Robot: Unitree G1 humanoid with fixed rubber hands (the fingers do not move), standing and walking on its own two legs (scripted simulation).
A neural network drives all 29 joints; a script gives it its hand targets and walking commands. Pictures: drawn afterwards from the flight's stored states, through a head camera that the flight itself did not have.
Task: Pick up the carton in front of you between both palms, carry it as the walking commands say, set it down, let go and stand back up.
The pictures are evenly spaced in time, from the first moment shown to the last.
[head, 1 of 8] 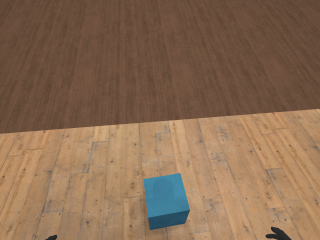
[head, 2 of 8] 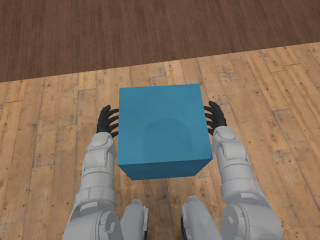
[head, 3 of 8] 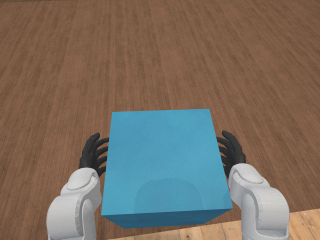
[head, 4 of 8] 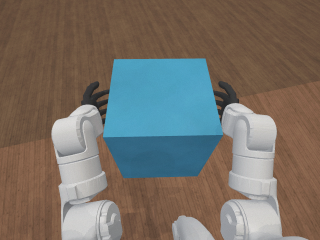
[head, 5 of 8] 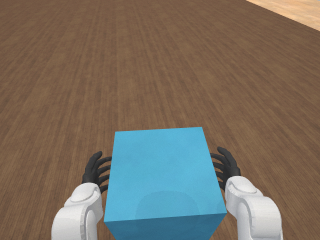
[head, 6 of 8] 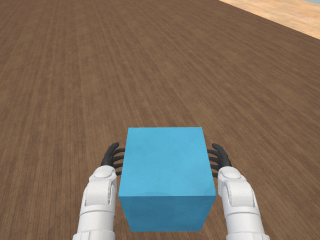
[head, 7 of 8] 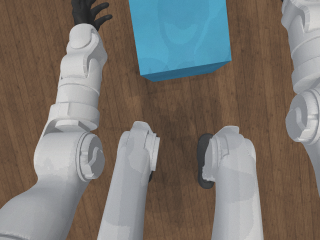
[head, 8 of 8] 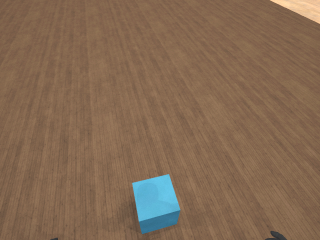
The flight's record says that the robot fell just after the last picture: no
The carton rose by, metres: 1.21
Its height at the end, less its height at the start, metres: +0.48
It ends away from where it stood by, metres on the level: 6.28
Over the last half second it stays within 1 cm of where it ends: yes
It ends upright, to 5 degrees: yes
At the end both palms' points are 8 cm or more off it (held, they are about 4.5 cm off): yes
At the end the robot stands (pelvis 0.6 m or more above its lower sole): yes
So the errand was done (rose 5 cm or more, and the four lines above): yes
